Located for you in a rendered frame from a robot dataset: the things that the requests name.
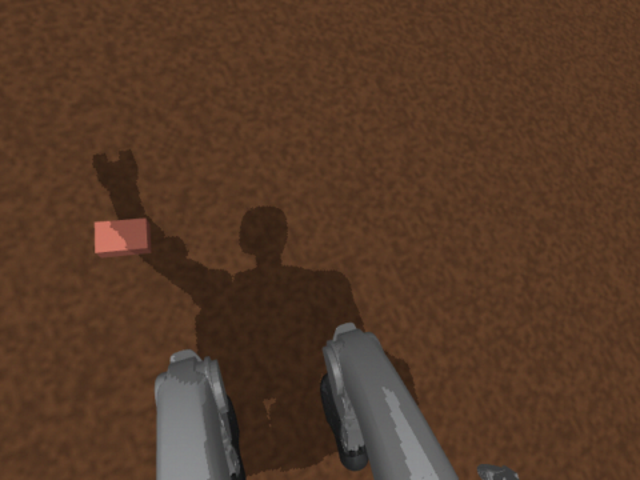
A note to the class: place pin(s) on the right robot foot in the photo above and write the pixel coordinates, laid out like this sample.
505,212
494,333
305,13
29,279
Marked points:
352,460

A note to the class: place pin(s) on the right robot hand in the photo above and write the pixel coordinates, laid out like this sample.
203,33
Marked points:
492,472

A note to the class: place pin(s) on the left robot foot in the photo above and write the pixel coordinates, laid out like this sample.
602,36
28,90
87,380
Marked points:
240,473

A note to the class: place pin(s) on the small box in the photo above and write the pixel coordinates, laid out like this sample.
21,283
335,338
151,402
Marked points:
122,237

